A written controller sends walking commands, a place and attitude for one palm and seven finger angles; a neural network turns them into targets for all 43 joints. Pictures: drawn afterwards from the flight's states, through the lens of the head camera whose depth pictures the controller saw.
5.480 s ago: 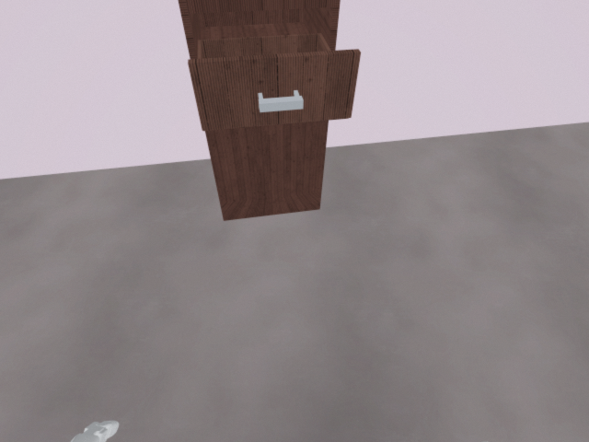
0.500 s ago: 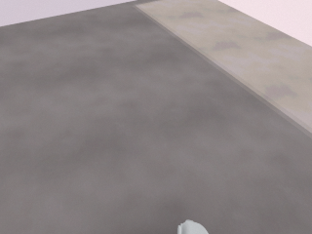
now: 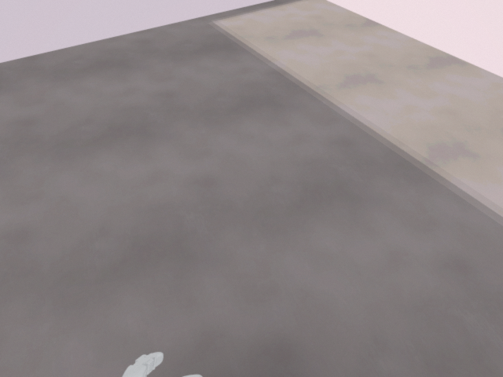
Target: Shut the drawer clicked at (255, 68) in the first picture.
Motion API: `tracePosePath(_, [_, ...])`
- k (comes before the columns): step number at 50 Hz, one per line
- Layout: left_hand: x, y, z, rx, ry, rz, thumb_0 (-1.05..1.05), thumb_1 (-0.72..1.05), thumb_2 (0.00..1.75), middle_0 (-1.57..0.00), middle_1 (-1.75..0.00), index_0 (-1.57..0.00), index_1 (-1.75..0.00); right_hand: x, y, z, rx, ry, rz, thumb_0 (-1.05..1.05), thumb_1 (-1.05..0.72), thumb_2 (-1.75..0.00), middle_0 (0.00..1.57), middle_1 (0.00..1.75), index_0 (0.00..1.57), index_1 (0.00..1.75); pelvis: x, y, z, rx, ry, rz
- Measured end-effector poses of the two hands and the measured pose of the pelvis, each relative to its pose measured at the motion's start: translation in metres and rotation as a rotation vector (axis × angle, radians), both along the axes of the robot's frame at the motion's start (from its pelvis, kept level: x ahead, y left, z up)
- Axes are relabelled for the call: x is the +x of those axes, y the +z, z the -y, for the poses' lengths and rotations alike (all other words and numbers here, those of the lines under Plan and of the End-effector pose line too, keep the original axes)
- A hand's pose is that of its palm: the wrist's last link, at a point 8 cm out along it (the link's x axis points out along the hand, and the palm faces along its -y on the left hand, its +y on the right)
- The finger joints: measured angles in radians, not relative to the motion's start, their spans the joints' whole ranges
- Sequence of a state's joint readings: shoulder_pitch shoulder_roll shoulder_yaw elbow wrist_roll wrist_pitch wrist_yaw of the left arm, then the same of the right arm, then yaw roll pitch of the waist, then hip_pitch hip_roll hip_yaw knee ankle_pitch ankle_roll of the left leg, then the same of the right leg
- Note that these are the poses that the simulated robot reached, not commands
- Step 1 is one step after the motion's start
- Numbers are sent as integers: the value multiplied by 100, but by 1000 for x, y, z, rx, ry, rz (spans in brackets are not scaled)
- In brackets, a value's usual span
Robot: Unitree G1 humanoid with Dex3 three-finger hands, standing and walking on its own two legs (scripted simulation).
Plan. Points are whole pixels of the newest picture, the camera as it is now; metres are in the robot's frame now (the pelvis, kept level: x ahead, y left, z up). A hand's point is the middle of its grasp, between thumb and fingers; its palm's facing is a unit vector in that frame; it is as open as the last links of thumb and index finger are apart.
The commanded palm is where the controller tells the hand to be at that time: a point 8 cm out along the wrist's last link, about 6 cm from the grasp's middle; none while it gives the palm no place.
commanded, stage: turn to face it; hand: left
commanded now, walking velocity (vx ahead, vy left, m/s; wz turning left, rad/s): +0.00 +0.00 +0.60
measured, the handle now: out of the picture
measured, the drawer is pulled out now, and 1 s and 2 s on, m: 0.30 0.30 0.30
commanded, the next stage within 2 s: none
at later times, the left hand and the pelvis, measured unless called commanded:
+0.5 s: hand out of the picture +0.02 +0.24 -0.16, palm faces +0.31 -0.92 -0.26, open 7.4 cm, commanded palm none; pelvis -0.02 +0.01 +0.01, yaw +16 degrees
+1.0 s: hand out of the picture -0.11 +0.16 -0.16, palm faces +0.59 -0.76 -0.26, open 7.4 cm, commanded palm none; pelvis -0.02 -0.03 +0.00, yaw +36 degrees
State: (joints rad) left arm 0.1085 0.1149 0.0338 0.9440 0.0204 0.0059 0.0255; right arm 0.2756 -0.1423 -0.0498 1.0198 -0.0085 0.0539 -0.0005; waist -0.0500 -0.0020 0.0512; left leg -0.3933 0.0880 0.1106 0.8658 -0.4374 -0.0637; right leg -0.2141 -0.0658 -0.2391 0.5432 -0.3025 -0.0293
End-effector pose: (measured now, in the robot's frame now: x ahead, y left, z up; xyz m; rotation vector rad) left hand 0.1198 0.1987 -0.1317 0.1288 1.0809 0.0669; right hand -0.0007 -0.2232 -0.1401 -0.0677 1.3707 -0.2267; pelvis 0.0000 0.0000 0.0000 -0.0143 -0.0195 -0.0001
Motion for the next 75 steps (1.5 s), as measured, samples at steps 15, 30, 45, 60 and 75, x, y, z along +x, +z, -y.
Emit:
tracePosePath(15, [-116, -4, -102, 90, 265, -221, 0, 91, 90, -20, -30, -20, -30, 74, 29, -10, -110, 238, 99, 0, -91, -90, 20, 30, 20, 30, -9, 8, -30, -28, 152, -46])
tracePosePath(30, [-119, 16, -53, 115, 393, -58, 0, 90, 90, -20, -30, -20, -30, 121, 10, 22, -45, 401, 141, 0, -91, -90, 20, 30, 21, 30, -19, 2, 18, -3, 345, -53])
tracePosePath(45, [-215, 23, 5, 101, 616, -164, 0, 90, 90, -20, -30, -20, -30, 177, 10, 13, -10, 633, 100, 0, -91, -90, 20, 30, 20, 30, -16, 10, 41, 50, 560, -38])
tracePosePath(60, [-313, -11, -25, 21, 854, -294, 1, 90, 90, -20, -30, -20, -30, 224, 33, -115, -26, 912, 276, 0, -91, -90, 20, 30, 20, 30, -33, 0, -4, -7, 731, -38])
tracePosePath(75, [-240, 25, -55, 137, 922, -40, 0, 90, 90, -20, -30, -20, -30, 223, 10, -97, 0, 976, 125, 0, -91, -90, 21, 30, 21, 30, -6, 4, 7, 1, 908, -49])
